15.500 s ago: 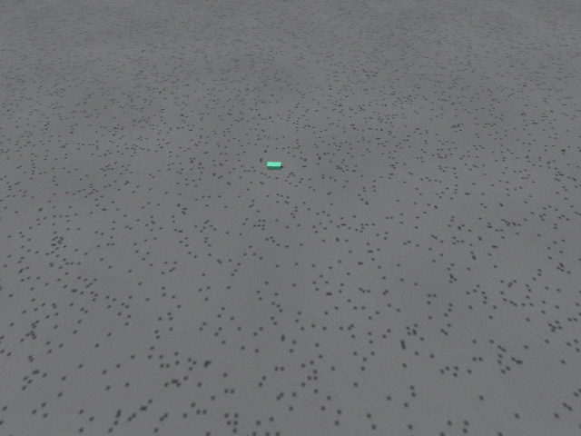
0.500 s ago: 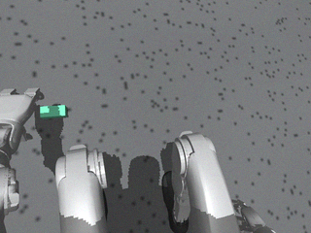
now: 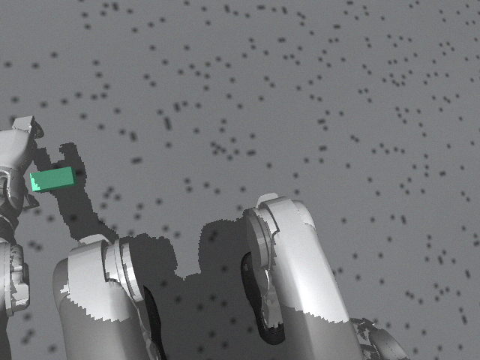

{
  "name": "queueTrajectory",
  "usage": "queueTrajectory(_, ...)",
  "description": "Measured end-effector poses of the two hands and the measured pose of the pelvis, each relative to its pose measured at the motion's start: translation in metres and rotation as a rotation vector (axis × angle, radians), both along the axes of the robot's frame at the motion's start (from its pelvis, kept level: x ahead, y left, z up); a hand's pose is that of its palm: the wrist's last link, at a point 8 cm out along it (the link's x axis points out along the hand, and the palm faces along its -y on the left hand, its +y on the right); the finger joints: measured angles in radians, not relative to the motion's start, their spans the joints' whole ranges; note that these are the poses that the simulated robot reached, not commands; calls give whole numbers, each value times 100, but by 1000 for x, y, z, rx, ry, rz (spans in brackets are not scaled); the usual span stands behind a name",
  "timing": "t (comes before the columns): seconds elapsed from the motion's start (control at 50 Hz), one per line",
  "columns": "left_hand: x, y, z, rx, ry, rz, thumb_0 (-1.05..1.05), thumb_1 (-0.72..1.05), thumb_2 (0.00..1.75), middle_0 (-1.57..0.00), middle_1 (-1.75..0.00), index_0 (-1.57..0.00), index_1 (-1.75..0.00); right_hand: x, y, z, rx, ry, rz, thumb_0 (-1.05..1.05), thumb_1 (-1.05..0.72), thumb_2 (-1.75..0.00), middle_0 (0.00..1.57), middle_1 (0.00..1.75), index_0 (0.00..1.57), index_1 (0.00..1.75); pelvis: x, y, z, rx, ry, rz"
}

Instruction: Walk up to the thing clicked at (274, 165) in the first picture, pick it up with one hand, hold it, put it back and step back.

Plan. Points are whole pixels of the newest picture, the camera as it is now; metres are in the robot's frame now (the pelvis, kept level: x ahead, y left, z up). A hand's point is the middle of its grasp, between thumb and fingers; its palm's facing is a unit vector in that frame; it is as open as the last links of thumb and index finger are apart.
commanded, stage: approach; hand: left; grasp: from above
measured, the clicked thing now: (54, 179) +0.45 +0.28 -0.31
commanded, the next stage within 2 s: rest palm in 0.26 s
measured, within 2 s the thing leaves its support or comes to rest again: neither
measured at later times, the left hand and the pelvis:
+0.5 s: hand (17, 165) +0.46 +0.29 -0.18, palm faces -0.40 -0.01 -0.91, open 13.0 cm; pelvis -0.01 +0.01 -0.01, yaw +0 degrees
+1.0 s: hand (47, 180) +0.44 +0.28 -0.25, palm faces -0.44 -0.04 -0.90, open 13.9 cm; pelvis +0.00 +0.00 -0.02, yaw -3 degrees
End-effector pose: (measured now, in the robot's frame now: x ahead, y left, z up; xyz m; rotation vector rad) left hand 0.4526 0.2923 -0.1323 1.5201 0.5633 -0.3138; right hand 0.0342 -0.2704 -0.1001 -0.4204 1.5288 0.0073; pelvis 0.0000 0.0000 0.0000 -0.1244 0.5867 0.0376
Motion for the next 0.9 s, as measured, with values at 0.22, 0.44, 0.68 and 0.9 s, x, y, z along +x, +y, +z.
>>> queueTrajectory(0.22, -40, 13, 0, -114, -73, -148, 0, -35, 85, -23, -90, -25, -87, 30, -5, 5, -54, -26, 75, 0, -92, -90, 20, 30, 20, 30, -2, 3, -3, -16, -30, 11)
queueTrajectory(0.44, -3, 3, 11, -25, -183, -118, 0, -30, 86, -24, -90, -26, -88, 58, -5, 15, -96, -175, 118, 0, -91, -90, 20, 29, 20, 30, -6, 6, -9, -22, -27, 10)
queueTrajectory(0.68, -1, -10, -34, -48, 21, -56, 0, -41, 91, -13, -97, -15, -95, -1, 10, 11, -33, -19, 64, 0, -91, -90, 20, 29, 20, 30, -3, 5, -9, -28, -19, -5)
queueTrajectory(0.9, -8, -11, -60, -104, -66, -127, 0, -44, 93, -12, -95, -13, -94, -13, 4, 12, -30, 72, 150, 0, -90, -90, 20, 30, 20, 30, 0, 2, -19, -38, -61, -21)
